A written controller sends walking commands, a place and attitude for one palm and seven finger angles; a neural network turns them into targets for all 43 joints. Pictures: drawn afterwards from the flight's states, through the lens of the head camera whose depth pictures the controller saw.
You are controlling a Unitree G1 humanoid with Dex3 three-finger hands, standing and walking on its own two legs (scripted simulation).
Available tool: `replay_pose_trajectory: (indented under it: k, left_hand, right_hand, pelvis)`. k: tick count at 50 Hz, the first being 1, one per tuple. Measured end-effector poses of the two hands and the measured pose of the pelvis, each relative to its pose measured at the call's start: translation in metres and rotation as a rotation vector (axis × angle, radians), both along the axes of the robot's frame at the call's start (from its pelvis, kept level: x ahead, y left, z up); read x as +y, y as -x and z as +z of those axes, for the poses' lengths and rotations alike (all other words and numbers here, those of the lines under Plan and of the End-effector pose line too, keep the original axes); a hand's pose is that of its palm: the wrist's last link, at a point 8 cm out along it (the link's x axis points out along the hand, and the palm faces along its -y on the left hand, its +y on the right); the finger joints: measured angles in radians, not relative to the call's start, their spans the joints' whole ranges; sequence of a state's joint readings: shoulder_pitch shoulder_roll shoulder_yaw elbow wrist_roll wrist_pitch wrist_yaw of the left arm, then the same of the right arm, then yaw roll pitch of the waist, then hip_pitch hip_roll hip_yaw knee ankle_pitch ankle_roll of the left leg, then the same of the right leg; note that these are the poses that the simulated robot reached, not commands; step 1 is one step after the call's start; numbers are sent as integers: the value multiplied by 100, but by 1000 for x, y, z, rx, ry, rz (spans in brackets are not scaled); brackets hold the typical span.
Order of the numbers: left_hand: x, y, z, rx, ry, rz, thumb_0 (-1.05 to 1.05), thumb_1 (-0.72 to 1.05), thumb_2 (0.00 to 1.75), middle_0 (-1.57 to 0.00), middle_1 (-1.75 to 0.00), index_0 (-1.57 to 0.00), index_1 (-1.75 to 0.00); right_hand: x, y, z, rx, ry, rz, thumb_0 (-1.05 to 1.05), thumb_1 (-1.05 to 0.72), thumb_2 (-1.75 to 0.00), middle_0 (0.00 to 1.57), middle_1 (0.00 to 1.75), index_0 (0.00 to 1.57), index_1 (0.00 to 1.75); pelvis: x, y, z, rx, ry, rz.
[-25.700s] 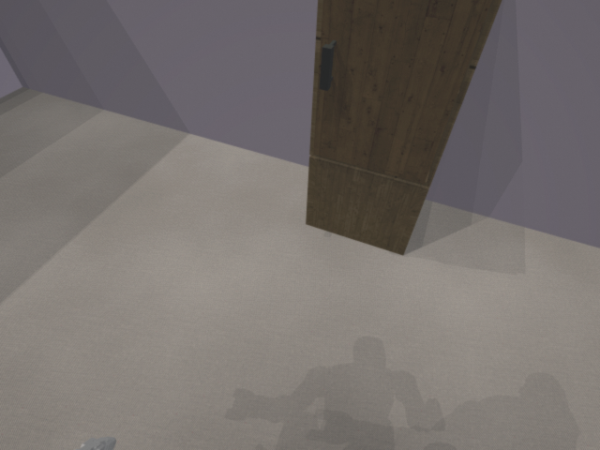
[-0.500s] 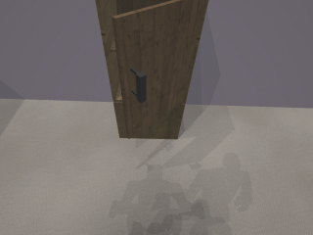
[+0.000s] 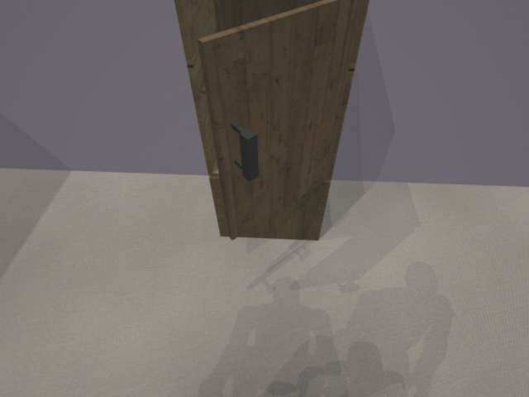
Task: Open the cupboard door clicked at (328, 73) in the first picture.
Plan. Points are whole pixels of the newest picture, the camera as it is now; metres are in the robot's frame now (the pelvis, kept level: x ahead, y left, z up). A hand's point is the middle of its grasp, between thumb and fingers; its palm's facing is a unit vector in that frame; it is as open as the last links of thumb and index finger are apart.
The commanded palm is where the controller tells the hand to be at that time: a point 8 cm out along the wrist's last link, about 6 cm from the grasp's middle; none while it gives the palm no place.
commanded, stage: let the arm hang, fingers relaxed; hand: left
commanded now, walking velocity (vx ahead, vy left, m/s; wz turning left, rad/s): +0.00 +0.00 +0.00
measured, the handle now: (243, 151) +0.60 +0.09 +0.01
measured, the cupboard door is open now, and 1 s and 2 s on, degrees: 42 42 42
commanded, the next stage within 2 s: look to check the result in 0.32 s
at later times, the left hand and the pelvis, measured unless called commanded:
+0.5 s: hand out of the picture +0.02 +0.15 -0.18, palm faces +0.05 -0.98 -0.21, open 7.4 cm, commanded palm none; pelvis +0.03 -0.02 +0.00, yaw +0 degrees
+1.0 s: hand out of the picture +0.02 +0.15 -0.17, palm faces +0.05 -0.98 -0.21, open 7.4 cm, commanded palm none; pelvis +0.04 -0.03 +0.00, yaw -1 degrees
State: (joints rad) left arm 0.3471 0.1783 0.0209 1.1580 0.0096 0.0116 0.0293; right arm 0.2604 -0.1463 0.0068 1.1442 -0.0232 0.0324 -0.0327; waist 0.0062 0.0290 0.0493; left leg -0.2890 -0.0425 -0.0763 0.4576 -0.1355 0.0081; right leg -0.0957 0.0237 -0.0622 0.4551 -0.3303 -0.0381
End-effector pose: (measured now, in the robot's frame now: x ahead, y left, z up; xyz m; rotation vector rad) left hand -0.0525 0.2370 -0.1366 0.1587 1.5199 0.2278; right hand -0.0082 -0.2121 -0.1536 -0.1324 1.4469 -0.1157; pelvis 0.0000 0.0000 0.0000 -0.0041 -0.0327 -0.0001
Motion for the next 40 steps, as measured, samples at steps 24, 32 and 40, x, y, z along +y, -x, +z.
replay_pose_trajectory:
  k: [24,32,40]
  left_hand:
    - [-34,-70,-7,-107,31,-21,0,91,90,-20,-30,-20,-30]
    - [-39,-55,-7,-52,37,-5,0,91,90,-20,-30,-20,-29]
    - [-43,-56,-7,-47,43,-3,0,91,90,-20,-30,-20,-29]
  right_hand:
    - [-27,-35,4,-31,30,-5,0,-91,-90,20,30,20,30]
    - [-30,-41,4,-23,34,-4,0,-91,-90,20,30,20,30]
    - [-32,-47,4,-33,36,-1,0,-91,-90,20,30,20,30]
  pelvis:
    - [-21,-27,0,0,-12,-3]
    - [-23,-31,0,0,-13,-6]
    - [-24,-35,0,0,-17,-9]
